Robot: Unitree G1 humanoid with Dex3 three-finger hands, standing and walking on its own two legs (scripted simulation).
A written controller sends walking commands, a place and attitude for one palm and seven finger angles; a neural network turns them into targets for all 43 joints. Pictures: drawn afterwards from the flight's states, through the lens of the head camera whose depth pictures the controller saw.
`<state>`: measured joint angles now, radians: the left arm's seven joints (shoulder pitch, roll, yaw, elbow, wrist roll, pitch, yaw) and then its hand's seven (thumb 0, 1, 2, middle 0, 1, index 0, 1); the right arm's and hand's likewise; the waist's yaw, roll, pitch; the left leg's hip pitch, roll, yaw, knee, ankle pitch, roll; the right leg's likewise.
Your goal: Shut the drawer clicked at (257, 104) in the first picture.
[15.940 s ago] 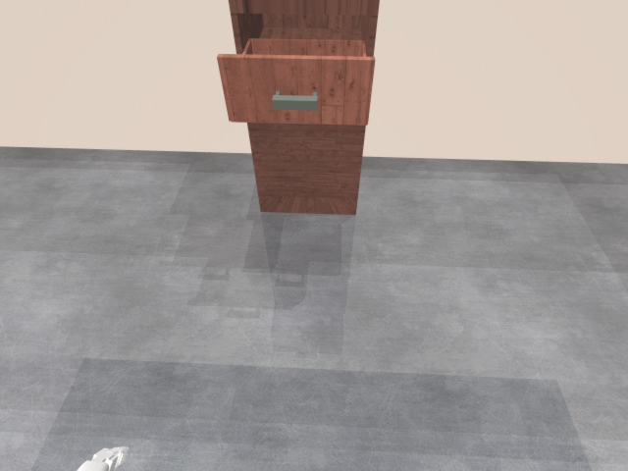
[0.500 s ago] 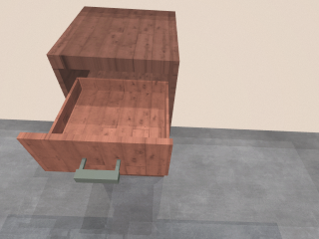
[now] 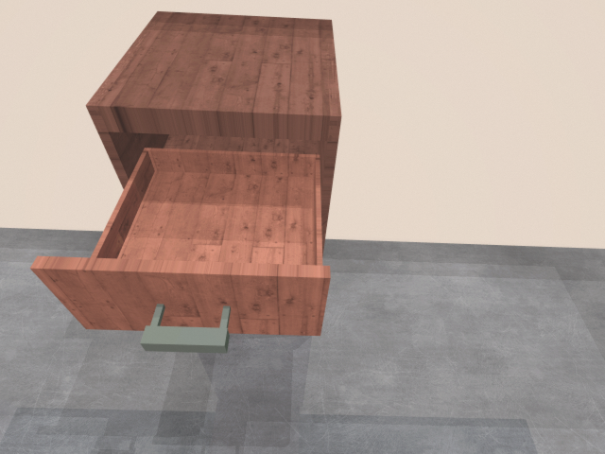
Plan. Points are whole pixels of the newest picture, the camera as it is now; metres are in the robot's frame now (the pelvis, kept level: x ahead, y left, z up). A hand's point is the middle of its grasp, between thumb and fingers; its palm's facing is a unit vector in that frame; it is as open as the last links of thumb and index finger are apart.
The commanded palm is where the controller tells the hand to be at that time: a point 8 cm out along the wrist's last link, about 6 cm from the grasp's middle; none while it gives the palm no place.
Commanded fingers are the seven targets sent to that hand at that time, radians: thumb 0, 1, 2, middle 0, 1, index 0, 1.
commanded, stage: look again from close up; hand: left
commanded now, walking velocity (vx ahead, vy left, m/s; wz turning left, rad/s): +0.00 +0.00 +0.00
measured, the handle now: (189, 325) +0.29 +0.19 -0.03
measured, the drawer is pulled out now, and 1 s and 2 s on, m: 0.30 0.28 0.28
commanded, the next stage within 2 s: raise the hand and make a fist in 0.30 s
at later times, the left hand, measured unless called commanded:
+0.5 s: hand out of the picture +0.05 +0.18 -0.14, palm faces +0.17 -0.95 -0.27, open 7.1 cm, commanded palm +0.09 +0.19 -0.06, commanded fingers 0.00 0.90 0.90 -0.32 -0.43 -0.32 -0.43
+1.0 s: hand out of the picture +0.13 +0.13 -0.02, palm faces +0.11 -0.99 -0.10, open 5.0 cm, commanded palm +0.09 +0.19 -0.01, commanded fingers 0.00 0.90 0.90 -0.82 -0.97 -0.82 -0.97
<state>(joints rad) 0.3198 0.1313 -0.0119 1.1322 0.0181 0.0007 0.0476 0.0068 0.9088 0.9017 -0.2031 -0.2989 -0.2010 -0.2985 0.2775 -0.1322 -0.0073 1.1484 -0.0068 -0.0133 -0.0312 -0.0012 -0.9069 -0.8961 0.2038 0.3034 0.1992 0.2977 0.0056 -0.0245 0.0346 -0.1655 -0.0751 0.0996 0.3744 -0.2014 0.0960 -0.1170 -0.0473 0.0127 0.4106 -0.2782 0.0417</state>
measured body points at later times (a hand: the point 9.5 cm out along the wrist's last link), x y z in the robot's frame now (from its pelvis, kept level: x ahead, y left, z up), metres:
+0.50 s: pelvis +0.00 -0.01 +0.00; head +0.01 -0.01 +0.45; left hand +0.04 +0.23 -0.12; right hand +0.02 -0.24 -0.15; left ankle +0.00 +0.05 -0.74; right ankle -0.03 -0.14 -0.74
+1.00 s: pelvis -0.04 -0.07 -0.08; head +0.00 -0.08 +0.36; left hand +0.11 +0.18 -0.01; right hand +0.22 -0.27 -0.13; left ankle +0.00 +0.05 -0.74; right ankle -0.02 -0.13 -0.74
